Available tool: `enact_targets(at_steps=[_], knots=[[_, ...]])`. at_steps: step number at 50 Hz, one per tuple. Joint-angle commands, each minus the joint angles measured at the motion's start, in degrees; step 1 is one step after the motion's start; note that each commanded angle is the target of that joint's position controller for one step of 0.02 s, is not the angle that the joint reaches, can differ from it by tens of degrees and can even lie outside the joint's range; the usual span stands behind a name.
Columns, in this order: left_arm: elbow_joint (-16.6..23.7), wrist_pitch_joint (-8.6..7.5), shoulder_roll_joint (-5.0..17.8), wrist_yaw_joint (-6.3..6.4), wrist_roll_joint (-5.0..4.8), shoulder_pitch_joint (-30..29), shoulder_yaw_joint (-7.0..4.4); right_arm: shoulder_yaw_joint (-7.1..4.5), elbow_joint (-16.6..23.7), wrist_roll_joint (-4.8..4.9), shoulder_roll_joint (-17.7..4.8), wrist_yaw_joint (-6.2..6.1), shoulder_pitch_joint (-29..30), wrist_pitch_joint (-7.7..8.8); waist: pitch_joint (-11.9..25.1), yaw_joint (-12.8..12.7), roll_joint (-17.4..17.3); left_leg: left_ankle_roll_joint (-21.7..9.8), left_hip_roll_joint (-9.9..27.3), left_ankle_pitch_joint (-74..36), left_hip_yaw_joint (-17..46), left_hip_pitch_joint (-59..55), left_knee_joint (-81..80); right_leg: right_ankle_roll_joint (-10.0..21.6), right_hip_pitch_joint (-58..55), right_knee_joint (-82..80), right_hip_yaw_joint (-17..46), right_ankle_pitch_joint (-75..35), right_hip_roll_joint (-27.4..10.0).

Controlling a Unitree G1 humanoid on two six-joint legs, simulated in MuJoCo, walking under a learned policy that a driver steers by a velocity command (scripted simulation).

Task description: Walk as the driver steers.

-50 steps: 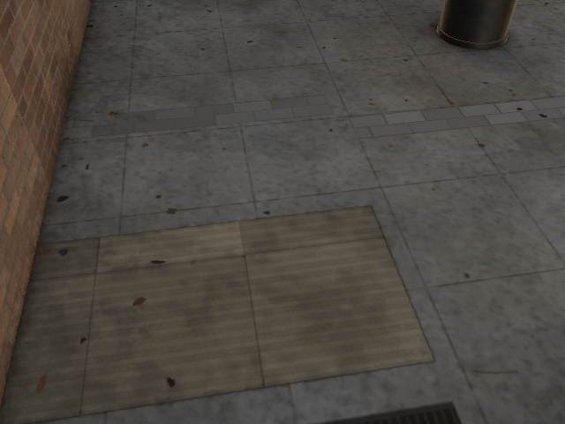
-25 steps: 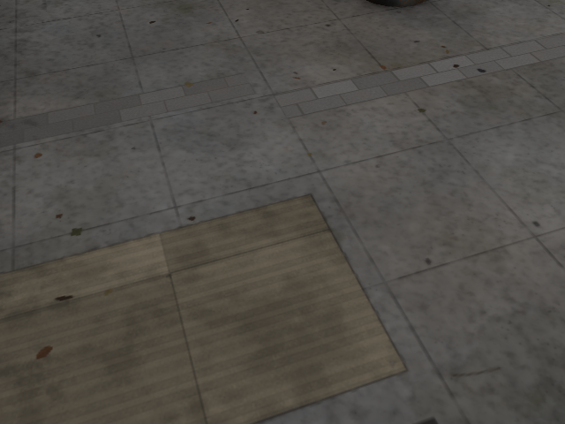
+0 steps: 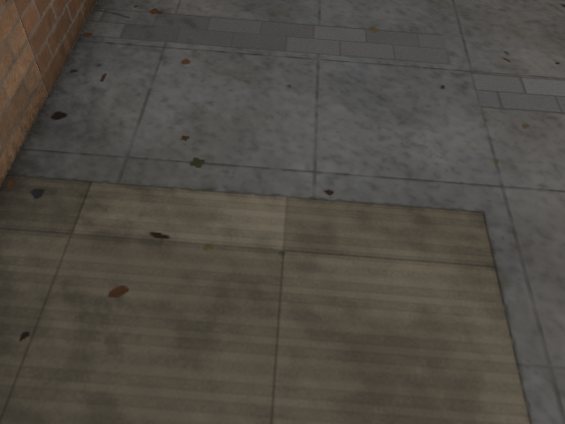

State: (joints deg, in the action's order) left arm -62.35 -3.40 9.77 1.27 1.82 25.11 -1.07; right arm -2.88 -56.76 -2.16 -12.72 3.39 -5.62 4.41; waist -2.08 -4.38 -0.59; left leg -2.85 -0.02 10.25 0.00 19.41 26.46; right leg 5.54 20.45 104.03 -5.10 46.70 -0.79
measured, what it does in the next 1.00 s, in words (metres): walks ahead: right foot, then left foot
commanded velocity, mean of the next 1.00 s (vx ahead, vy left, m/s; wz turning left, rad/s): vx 0.50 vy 0.00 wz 0.04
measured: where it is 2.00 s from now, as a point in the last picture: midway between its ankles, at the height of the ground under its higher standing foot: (330, 232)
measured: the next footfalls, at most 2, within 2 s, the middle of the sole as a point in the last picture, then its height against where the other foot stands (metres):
right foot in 0.32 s outside the picture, level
left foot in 0.84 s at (257, 356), level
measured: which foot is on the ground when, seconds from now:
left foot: down 0.00-0.32, up 0.34-0.82, down 0.84-1.00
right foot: up 0.00-0.30, down 0.32-0.84, up 0.86-1.00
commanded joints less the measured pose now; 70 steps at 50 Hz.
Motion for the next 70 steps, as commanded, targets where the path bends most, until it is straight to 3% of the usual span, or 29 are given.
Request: enact_targets(at_steps=[1,2,3,4,5,7,9,13,15,16,17,18,19,20,22,25,30,37,39,41,42,43,44,46,49,54,64,68,70], knots=[[7.4,-0.83,5.0,-0.78,-0.14,-3.5,-0.90,-2.93,-4.6,0.25,-12.1,-3.38,-27.1,-2.02,14.6,11.2,-11.7,-18.1,23.6,-14.1,28.0,-44.2,1.9,-0.1,47.7,5.9,3.4,-6.9,-2.6],[7.8,-0.96,7.1,-1.10,1.67,-6.7,-1.54,-1.53,-3.0,0.50,-7.9,-4.39,-22.9,-0.99,10.7,8.6,-1.7,-16.2,23.6,-5.4,28.2,-32.8,-0.4,-1.1,43.9,-9.4,7.8,-21.1,-7.0],[10.1,0.11,4.9,-1.46,1.43,-12.4,-1.21,-0.33,-1.5,0.59,-5.5,-4.76,-15.7,-0.32,2.0,5.0,0.5,-14.3,18.8,-8.8,22.8,-12.6,-7.2,-4.1,33.0,-27.0,6.5,-28.8,-6.9],[9.6,0.73,1.9,-1.81,1.54,-10.9,-0.47,-0.60,-0.9,0.22,-6.9,-4.72,-12.8,0.05,0.2,2.5,-1.1,-14.5,15.8,-14.0,19.4,-2.3,-9.7,-5.6,23.0,-34.1,5.3,-32.6,-6.0],[9.7,0.86,2.8,-1.97,1.55,-11.5,-0.72,-1.03,-0.1,0.39,-7.9,-4.79,-11.6,0.75,-0.3,2.0,-3.2,-14.2,14.4,-23.0,16.8,1.5,-10.8,-5.9,17.1,-39.4,5.0,-35.1,-6.3],[10.0,0.05,2.0,-2.01,0.18,-10.1,-0.15,-0.95,0.5,2.16,-6.3,-4.26,-9.9,1.02,2.1,0.8,-6.4,-11.4,10.3,-29.1,9.5,3.3,-9.6,-5.2,7.3,-52.5,5.2,-44.2,-5.5],[9.9,-0.38,2.9,-2.05,-0.68,-12.4,-0.22,-0.93,0.1,2.96,-5.5,-3.53,-12.6,0.92,2.4,2.7,-5.2,-10.0,8.6,-27.7,7.8,0.0,-9.5,-4.3,2.7,-59.4,3.7,-49.3,-3.3],[12.6,-0.12,4.2,-2.67,-0.30,-19.5,-1.18,-1.07,-2.1,1.40,-6.0,-2.92,-19.4,0.06,-2.8,5.1,-1.3,-9.4,11.5,-21.3,11.2,-9.4,-8.1,-2.0,4.4,-67.2,2.8,-41.8,-1.6],[10.1,-0.85,4.9,-2.51,0.28,-12.3,-1.90,-1.21,-2.3,1.21,-6.3,-3.17,-19.1,-0.42,-0.9,1.3,0.0,-7.6,9.0,-25.7,8.7,-10.4,0.6,-1.1,-5.8,-72.8,0.5,-38.3,1.9],[7.5,-1.68,7.8,-2.02,0.67,-3.8,-3.04,-1.02,-1.8,1.01,-5.5,-3.15,-19.0,-0.16,3.5,-2.1,3.3,-6.2,5.6,-24.9,5.5,-6.6,12.6,0.7,-16.9,-74.2,5.4,-37.1,-0.9],[6.8,-2.30,13.9,-1.56,1.37,4.5,-4.49,-0.05,-0.3,2.00,-1.2,-2.85,-23.6,0.40,12.3,-2.4,12.6,-3.8,-0.8,-7.2,0.4,5.6,33.0,6.2,-32.2,-77.5,27.4,-32.8,-16.0],[5.8,-1.16,15.5,-1.70,-0.12,5.7,-5.08,-0.50,-0.1,2.01,-1.9,-2.81,-23.8,0.15,15.7,-2.4,17.4,-3.4,-6.3,21.9,0.4,16.7,45.1,10.6,-35.4,-87.4,46.3,-24.3,-23.1],[6.9,-0.42,11.8,-1.61,-0.84,-0.7,-4.18,-1.29,0.6,0.68,-5.5,-3.03,-18.4,-0.48,6.5,-0.2,8.8,-4.1,-1.9,18.3,3.4,22.4,48.3,8.6,-28.9,-88.4,41.5,-13.0,-20.4],[8.3,-0.30,9.0,-1.71,-0.69,-6.5,-3.48,-1.21,1.8,0.51,-4.5,-2.53,-14.1,-0.53,0.4,0.8,5.6,-4.0,0.7,12.4,3.0,22.6,45.7,7.5,-20.9,-90.2,34.5,-14.3,-18.1],[8.1,-1.23,5.4,-0.99,-1.49,-9.3,-2.23,-1.00,1.8,0.28,-2.6,-2.57,-13.3,-0.69,-2.8,3.7,6.2,-2.6,3.7,5.6,2.7,17.3,38.8,4.8,-12.3,-92.9,23.7,-28.5,-13.2],[6.1,-2.81,5.1,-0.42,-1.41,-5.2,-2.17,-0.99,1.1,-0.25,-1.3,-2.28,-13.6,-1.92,-0.2,5.0,5.4,-0.3,3.7,3.2,0.8,14.1,36.1,5.4,-11.7,-93.0,16.4,-44.0,-10.9],[4.8,-2.98,6.2,-0.04,-2.12,-1.3,-2.18,-0.63,4.9,0.28,-0.8,-2.06,-1.8,-2.30,-2.1,3.7,4.4,2.7,4.4,-5.0,-1.4,18.1,22.7,6.0,-14.0,-94.9,11.6,-50.2,-9.6],[2.7,-2.54,7.3,-0.79,-0.69,3.2,-2.58,-0.13,8.3,1.22,-1.5,-1.45,6.5,-1.65,-4.4,2.2,5.6,-0.3,3.0,-6.2,-3.3,11.7,8.2,5.7,-18.3,-93.1,9.5,-54.1,-12.1],[2.7,-2.44,8.8,-0.43,-0.41,1.9,-3.02,-0.60,8.3,0.89,-2.3,-1.89,4.8,-1.05,-3.8,3.7,4.9,-1.7,1.7,-2.1,-3.9,7.5,5.1,4.8,-20.5,-89.4,9.4,-61.1,-13.0],[2.4,-2.24,8.6,-0.35,-0.50,1.1,-2.90,-1.69,3.7,0.49,-3.4,-2.77,-9.1,0.13,2.7,9.4,2.3,-3.6,-1.6,-1.5,-5.8,-8.3,-0.5,3.1,-19.5,-73.0,5.6,-71.5,-9.4],[3.7,-2.30,5.8,-0.61,-0.96,1.9,-2.04,-2.87,1.4,-0.75,-7.4,-3.37,-19.6,1.03,9.5,12.4,-2.7,-6.4,7.6,3.8,4.8,-22.8,-1.9,1.9,-9.7,-57.2,3.8,-60.0,-6.5],[4.9,-2.14,-0.3,-1.11,-3.37,8.4,-0.81,-4.34,1.0,-1.26,-13.8,-3.43,-24.2,0.96,16.8,10.5,-16.7,-13.9,24.8,10.4,32.8,-37.7,-8.9,-0.8,10.2,-35.0,-0.3,-23.3,4.0],[4.4,-1.69,6.5,-0.77,-1.81,5.3,-2.50,-3.72,2.3,0.61,-10.8,-3.20,-18.6,-0.08,15.3,9.3,-8.2,-12.7,23.9,16.0,36.9,-32.2,-13.1,0.5,14.4,-29.7,7.4,-19.6,2.3],[6.4,-1.67,6.0,-1.30,-1.69,-2.5,-2.75,-1.75,4.3,0.64,-4.4,-3.01,-8.8,0.40,3.5,6.3,-1.8,-8.9,19.4,9.4,20.5,-17.7,-15.7,1.1,13.7,-33.3,8.7,-28.9,-2.5],[5.4,0.43,3.4,-2.02,-0.18,-1.1,-2.85,-0.58,2.6,0.97,-0.9,-3.89,-10.5,1.70,0.9,3.6,-3.6,-5.0,14.7,-4.4,8.2,-11.6,-17.3,0.1,9.1,-37.8,8.3,-32.1,-4.1],[7.9,2.33,3.3,-2.86,-0.31,-8.0,-3.15,-0.81,1.1,1.37,-2.6,-4.28,-16.0,2.55,-1.2,3.5,-3.3,-3.8,13.8,-14.1,-0.6,-14.6,-18.2,-1.1,17.7,-40.0,6.6,-38.8,-4.8],[15.7,2.00,2.5,-3.90,-0.31,-25.2,-1.75,-0.67,-1.5,0.95,-3.7,-5.72,-23.2,1.88,-5.1,6.6,-3.1,-3.4,14.8,-29.2,-11.5,-23.3,-16.3,0.3,17.1,-64.6,-2.2,-44.0,-2.4],[15.0,2.18,4.5,-3.54,-0.03,-19.3,-2.77,-1.40,-1.3,0.71,-6.6,-6.40,-21.1,0.85,-0.9,2.6,-5.8,-3.2,16.0,-56.2,-15.2,-27.1,-3.0,4.8,6.8,-67.0,-5.6,-34.2,3.3],[12.0,1.63,6.9,-3.08,0.28,-8.6,-4.17,-1.94,-0.1,0.82,-8.3,-5.93,-19.6,-0.14,5.1,-2.0,-5.0,-3.1,15.7,-53.5,-15.9,-23.5,15.6,7.7,-6.6,-72.8,-4.9,-32.4,6.6]])
Over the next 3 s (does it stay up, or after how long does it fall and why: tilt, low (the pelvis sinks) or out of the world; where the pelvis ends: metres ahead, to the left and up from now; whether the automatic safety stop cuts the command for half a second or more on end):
stays up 1.31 -0.22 0.00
